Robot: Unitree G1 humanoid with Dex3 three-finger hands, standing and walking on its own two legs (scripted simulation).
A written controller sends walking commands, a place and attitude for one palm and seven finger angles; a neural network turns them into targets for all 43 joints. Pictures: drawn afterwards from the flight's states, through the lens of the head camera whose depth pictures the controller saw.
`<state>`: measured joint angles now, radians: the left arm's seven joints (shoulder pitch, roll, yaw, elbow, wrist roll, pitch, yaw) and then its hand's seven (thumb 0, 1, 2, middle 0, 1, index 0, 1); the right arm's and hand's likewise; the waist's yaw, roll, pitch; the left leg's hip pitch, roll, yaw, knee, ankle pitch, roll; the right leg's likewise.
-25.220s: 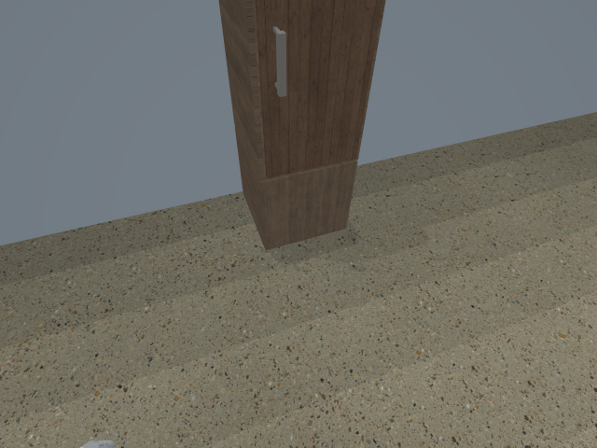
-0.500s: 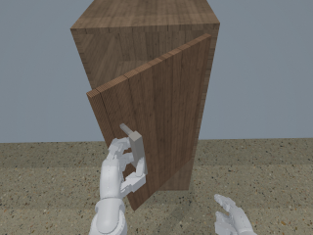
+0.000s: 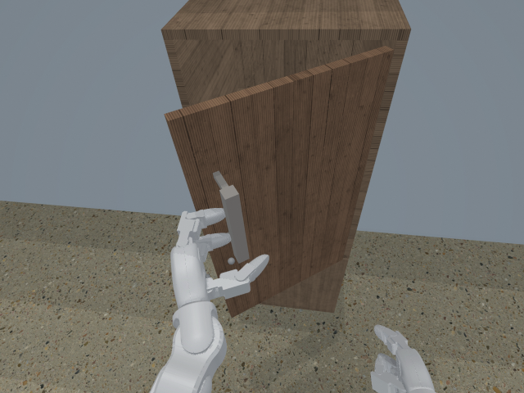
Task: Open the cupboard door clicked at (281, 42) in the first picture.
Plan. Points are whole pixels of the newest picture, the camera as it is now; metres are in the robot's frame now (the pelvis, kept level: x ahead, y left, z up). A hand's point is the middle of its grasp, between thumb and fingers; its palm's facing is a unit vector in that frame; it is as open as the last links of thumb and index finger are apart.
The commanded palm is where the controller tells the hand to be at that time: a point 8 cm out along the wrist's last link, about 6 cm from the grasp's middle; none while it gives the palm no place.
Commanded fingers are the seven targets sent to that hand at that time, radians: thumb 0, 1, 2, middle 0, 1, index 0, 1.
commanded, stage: open thumb and fingers to let go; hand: left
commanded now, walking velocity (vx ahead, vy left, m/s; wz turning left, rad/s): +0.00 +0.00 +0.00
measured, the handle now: (230, 219) +0.36 +0.07 +0.09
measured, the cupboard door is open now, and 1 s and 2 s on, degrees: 36 38 38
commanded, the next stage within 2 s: slide the hand sideways off the handle in 0.42 s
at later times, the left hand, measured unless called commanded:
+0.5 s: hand (230, 261) +0.28 +0.06 +0.09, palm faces +0.20 -0.98 -0.04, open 15.8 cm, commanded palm +0.23 +0.09 +0.09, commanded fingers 0.00 -0.50 0.30 -0.15 -0.30 -0.15 -0.30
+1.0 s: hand (218, 294) +0.23 +0.07 +0.09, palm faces -0.15 -0.99 -0.01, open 16.4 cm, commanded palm +0.21 +0.13 +0.09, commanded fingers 0.00 -0.50 0.30 -0.15 -0.30 -0.15 -0.30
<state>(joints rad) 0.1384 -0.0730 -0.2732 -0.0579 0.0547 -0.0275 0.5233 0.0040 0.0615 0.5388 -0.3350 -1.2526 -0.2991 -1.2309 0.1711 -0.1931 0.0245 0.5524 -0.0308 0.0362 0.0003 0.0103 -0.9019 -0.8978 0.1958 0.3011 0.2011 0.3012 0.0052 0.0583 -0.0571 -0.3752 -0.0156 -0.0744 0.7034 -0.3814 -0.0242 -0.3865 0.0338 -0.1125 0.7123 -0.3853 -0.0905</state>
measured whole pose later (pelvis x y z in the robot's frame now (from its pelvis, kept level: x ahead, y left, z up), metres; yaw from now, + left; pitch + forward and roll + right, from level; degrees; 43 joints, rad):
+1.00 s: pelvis -0.02 +0.04 +0.00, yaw -4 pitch +1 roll +0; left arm 0.19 0.04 -0.27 -0.09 -0.02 -0.09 0.13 -0.01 -0.50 0.30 -0.15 -0.30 -0.14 -0.29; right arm 0.23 -0.20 0.06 0.49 0.01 -0.01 0.00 0.01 -0.90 -0.90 0.20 0.30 0.20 0.30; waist 0.00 0.03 -0.04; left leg -0.38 -0.03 0.00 0.74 -0.38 0.02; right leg -0.41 0.02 -0.04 0.74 -0.36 -0.04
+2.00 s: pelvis +0.00 +0.04 -0.01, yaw -2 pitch +5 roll -1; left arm 0.51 0.20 0.00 -0.37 -0.18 -0.13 -0.13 -0.01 -0.50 0.30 -0.15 -0.30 -0.15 -0.30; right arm 0.27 -0.23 0.06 0.47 0.03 -0.18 -0.05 0.01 -0.90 -0.90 0.20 0.30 0.20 0.30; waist 0.01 0.05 -0.09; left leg -0.47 -0.03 -0.02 0.85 -0.45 0.02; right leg -0.48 0.02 -0.07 0.82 -0.42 -0.04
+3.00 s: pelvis +0.01 +0.05 +0.03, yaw -3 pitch -4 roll -1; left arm 0.48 0.35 0.30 -0.41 -0.05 -0.08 0.11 0.01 0.56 0.75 -0.20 -0.30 -0.20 -0.30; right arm 0.19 -0.23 0.04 0.63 0.00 -0.12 -0.07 0.01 -0.90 -0.90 0.20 0.30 0.20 0.30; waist 0.07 0.06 0.02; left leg -0.07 -0.03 -0.01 0.42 -0.27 0.04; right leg -0.09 0.02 -0.03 0.40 -0.24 -0.02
